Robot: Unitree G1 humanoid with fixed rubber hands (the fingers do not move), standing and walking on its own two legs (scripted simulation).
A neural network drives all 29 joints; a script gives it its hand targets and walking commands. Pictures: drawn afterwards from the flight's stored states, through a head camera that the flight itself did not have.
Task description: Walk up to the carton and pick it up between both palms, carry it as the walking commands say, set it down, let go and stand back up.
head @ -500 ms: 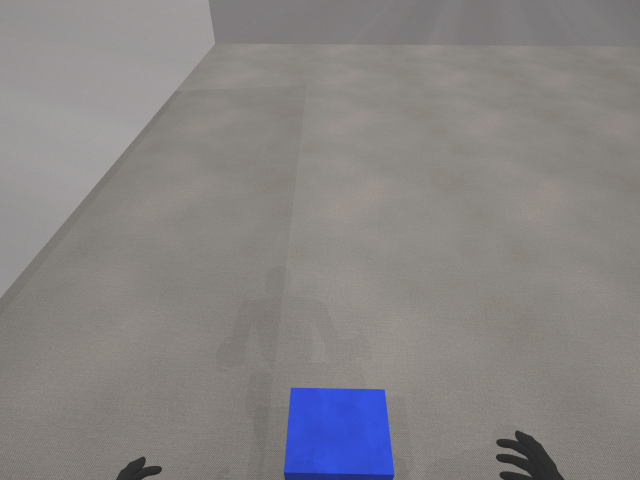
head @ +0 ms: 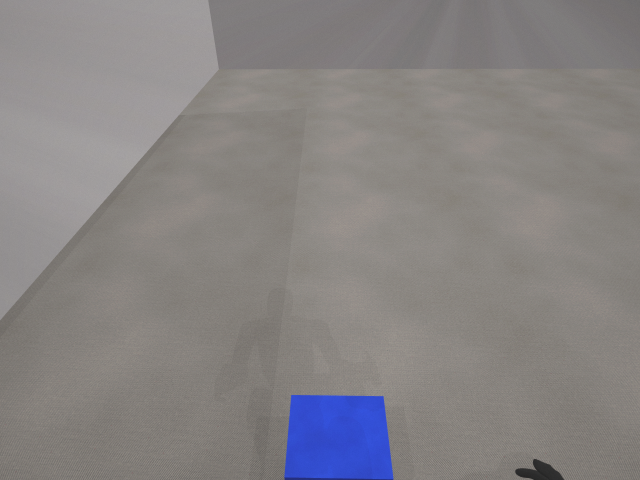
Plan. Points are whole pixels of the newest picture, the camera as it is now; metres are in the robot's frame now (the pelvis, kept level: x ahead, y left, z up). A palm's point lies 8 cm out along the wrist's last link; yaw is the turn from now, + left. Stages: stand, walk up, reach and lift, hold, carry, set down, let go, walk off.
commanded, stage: stand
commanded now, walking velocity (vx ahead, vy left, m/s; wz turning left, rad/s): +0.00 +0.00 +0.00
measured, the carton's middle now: (337, 452) +0.48 -0.02 -0.66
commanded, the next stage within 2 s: none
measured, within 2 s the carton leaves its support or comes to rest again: neither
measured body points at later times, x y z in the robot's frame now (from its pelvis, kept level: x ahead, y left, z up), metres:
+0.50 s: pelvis +0.00 +0.00 +0.00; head -0.06 +0.00 +0.45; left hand +0.09 +0.28 -0.11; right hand +0.12 -0.29 -0.09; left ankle -0.01 +0.11 -0.73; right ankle +0.02 -0.08 -0.73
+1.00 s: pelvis -0.02 +0.00 +0.00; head -0.07 +0.00 +0.45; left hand +0.06 +0.28 -0.12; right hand +0.07 -0.29 -0.10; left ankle -0.01 +0.11 -0.73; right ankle +0.02 -0.08 -0.73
